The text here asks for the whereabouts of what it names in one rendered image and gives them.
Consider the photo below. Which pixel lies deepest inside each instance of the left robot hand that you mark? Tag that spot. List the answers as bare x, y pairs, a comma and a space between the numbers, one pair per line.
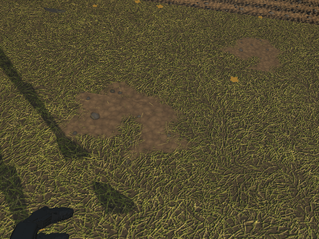
39, 219

